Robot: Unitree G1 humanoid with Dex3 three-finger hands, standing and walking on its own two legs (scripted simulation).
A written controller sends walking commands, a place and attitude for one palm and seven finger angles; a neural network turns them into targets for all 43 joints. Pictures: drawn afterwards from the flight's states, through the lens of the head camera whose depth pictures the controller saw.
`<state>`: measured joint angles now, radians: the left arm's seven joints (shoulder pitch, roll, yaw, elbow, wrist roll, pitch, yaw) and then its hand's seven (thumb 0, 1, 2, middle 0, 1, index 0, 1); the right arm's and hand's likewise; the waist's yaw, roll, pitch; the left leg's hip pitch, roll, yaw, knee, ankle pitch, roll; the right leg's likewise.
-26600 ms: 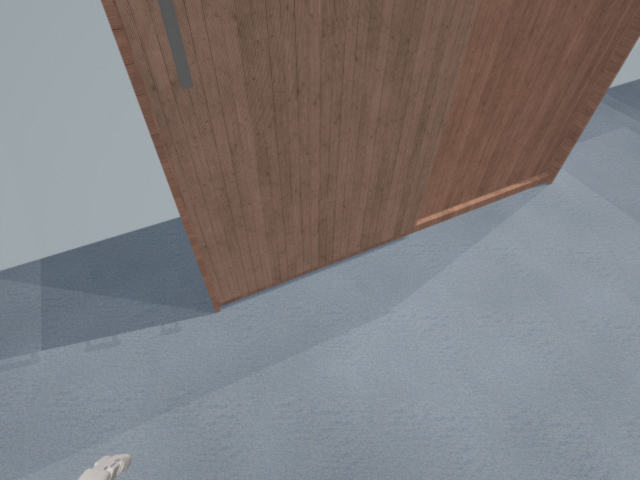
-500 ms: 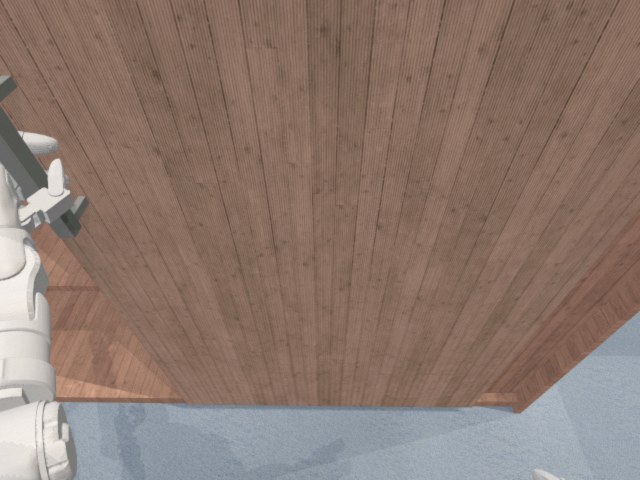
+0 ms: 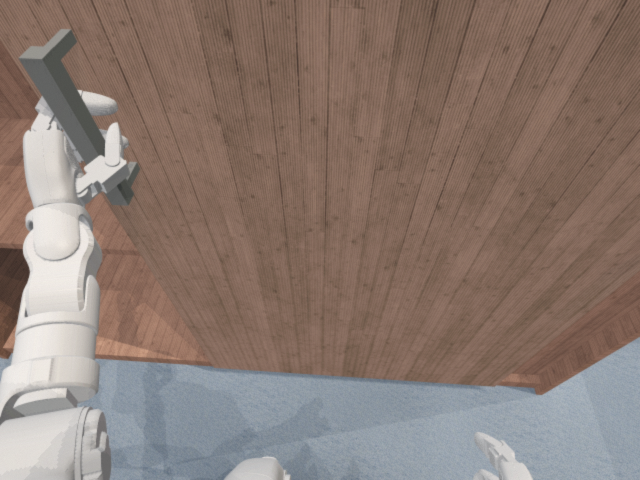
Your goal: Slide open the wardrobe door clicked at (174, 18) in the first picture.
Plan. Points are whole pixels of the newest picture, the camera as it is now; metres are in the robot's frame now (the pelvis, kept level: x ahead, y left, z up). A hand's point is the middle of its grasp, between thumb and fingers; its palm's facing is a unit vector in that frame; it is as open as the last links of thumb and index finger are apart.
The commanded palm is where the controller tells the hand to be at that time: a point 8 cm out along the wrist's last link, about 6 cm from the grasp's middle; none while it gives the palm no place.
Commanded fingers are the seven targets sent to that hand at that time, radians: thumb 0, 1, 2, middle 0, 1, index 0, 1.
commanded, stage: stop walking and hold the door there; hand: left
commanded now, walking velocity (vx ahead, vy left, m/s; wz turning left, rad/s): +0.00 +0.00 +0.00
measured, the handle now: (95, 127) +0.42 +0.30 +0.20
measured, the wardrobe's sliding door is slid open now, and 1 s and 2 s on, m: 0.68 0.68 0.68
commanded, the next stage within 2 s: loosen the grip on the handle in 0.48 s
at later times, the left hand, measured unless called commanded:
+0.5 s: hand (117, 165) +0.39 +0.27 +0.18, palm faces +0.32 -0.94 -0.14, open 5.6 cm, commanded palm +0.36 +0.30 +0.16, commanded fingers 0.00 0.90 0.90 -0.45 -1.40 -0.45 -1.40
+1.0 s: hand (103, 165) +0.38 +0.27 +0.18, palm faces +0.35 -0.92 -0.16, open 13.4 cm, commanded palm +0.34 +0.31 +0.18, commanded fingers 0.00 -0.55 0.20 -0.29 -1.20 -0.29 -1.20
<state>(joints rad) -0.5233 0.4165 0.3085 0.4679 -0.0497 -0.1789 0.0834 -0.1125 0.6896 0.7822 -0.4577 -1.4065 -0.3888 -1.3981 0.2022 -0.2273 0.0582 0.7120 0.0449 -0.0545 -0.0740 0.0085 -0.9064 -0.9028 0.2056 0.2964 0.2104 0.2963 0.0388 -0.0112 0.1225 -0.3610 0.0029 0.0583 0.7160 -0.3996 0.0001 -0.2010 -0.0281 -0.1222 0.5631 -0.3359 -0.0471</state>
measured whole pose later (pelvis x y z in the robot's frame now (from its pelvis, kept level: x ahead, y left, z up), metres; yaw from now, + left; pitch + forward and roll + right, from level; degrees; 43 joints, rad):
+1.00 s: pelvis -0.07 +0.02 -0.01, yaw -2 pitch +2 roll +0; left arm -0.74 0.49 0.31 0.82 0.00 -0.22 0.06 0.00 -0.36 0.30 -0.42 -1.34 -0.25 -1.29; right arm 0.32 -0.28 0.01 0.72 0.04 -0.16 -0.06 0.01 -0.91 -0.90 0.20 0.30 0.21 0.30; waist -0.03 -0.03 -0.01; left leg -0.50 0.01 0.01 0.63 -0.23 0.02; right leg -0.43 0.00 -0.06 0.64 -0.25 -0.03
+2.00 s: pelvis +0.02 +0.03 +0.00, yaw -4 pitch +4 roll -1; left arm -0.23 0.53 0.55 0.27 -0.20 0.01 -0.19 -0.01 -0.55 0.20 -0.26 -1.15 -0.25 -1.15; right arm 0.26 -0.25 0.03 0.64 0.05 -0.11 -0.12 0.01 -0.91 -0.90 0.20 0.30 0.21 0.30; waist 0.04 0.03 -0.07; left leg -0.38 -0.02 -0.01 0.61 -0.29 0.03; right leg -0.29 0.02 -0.02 0.56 -0.33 0.00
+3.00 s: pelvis +0.01 +0.02 +0.00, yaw -3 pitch -2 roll -1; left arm 0.09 0.50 0.54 -0.04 -0.40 0.22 -0.44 -0.01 -0.55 0.20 -0.25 -1.15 -0.25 -1.15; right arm 0.22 -0.26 0.09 0.65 0.08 -0.27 -0.16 0.01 -0.91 -0.90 0.20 0.30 0.21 0.30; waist 0.06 0.04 -0.06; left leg -0.26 -0.02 -0.03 0.57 -0.27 0.02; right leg -0.17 0.02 -0.04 0.52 -0.31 -0.02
